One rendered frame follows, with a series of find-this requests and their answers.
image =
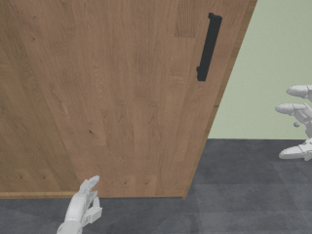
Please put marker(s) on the left robot forearm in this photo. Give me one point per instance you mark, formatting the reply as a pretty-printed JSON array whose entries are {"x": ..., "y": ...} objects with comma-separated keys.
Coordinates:
[{"x": 70, "y": 227}]

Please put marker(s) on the robot right hand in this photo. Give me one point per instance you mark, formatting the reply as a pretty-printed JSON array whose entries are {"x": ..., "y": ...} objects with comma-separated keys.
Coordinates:
[{"x": 303, "y": 114}]

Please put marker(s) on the handle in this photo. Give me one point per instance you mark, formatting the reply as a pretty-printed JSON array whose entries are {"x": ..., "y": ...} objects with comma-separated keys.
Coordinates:
[{"x": 209, "y": 46}]

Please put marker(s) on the wardrobe door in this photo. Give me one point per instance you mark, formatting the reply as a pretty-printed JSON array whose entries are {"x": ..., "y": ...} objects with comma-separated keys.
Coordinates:
[
  {"x": 120, "y": 78},
  {"x": 33, "y": 157}
]

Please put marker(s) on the robot left hand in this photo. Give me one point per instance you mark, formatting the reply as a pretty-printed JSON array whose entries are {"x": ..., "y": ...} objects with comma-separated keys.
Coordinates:
[{"x": 78, "y": 209}]

